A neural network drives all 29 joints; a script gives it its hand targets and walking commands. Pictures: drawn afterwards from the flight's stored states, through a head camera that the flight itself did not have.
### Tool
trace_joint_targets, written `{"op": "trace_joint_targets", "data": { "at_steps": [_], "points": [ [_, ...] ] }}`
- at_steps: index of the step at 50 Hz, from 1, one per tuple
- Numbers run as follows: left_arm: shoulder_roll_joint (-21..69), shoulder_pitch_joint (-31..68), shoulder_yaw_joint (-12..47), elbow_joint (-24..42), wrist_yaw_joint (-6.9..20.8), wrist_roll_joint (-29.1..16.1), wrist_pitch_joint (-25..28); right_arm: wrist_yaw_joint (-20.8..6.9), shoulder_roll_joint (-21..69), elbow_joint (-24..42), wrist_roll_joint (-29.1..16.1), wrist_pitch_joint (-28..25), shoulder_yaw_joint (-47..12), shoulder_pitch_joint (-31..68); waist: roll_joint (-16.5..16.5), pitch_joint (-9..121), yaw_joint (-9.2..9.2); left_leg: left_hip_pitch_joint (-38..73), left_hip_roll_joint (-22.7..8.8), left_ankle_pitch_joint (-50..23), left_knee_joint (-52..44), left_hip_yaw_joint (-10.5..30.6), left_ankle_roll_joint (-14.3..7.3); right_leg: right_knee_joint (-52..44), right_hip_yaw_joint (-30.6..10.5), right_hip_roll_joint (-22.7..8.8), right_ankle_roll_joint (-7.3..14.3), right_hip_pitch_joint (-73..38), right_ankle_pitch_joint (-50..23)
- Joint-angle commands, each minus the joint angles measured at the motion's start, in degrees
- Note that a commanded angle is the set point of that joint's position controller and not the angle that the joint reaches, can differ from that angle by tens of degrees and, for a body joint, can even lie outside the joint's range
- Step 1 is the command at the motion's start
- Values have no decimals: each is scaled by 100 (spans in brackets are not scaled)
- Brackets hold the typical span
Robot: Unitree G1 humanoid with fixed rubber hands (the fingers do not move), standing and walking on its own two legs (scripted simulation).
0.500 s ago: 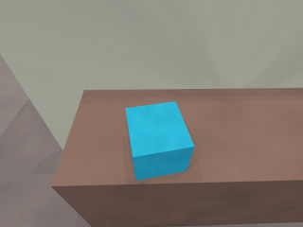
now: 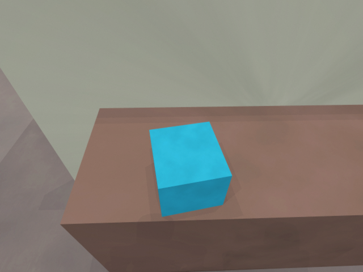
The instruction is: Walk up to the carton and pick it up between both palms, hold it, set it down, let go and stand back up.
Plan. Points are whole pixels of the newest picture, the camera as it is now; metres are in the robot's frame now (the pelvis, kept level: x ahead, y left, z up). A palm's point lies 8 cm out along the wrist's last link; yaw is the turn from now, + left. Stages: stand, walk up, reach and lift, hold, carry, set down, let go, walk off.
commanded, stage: stand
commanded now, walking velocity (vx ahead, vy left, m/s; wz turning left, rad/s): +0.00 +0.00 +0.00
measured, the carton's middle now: (186, 167) +0.41 +0.01 -0.06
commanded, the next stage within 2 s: none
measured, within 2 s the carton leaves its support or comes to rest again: neither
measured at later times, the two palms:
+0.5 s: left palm out of the picture +0.05 +0.27 -0.11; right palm out of the picture +0.05 -0.26 -0.11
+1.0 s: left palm out of the picture +0.04 +0.27 -0.11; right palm out of the picture +0.04 -0.26 -0.11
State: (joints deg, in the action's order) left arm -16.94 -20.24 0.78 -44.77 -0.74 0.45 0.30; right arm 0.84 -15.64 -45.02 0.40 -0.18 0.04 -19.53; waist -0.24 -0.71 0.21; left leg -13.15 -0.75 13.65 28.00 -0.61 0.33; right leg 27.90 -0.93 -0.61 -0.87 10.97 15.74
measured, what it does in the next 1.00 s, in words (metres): stands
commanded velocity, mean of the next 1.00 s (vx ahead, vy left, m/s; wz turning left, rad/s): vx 0.00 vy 0.00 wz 0.00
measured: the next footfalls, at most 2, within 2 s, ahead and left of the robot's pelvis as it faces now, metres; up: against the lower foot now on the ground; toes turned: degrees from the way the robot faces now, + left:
none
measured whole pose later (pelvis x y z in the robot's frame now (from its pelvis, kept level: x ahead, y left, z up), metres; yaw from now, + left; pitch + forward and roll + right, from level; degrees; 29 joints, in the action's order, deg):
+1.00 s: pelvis +0.00 +0.00 +0.00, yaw -1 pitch -1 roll +0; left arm -16.7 -20.3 0.7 -46.6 -1.0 0.4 0.4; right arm 1.1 -15.5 -47.0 0.4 -0.2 0.0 -19.8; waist -0.3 -0.6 0.2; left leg -12.6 -1.0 13.4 27.2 -0.9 0.5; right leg 27.2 -1.5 -0.5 -1.0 10.7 15.4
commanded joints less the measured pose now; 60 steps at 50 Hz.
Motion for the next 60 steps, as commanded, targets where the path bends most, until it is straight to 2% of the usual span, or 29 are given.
{"op": "trace_joint_targets", "data": {
  "at_steps": [1,60],
  "points": [
    [-648,-202,-168,268,-24,-2,58,25,-703,271,0,-59,170,-182,44,-181,-1,57,-469,-373,-481,485,-186,-497,-423,-424,178,334,-490],
    [-609,-241,-169,-10,-58,-2,59,55,-679,-25,-7,-52,152,-262,32,-223,-12,102,-491,-362,-565,426,-168,-572,-465,-417,163,313,-543]
  ]
}}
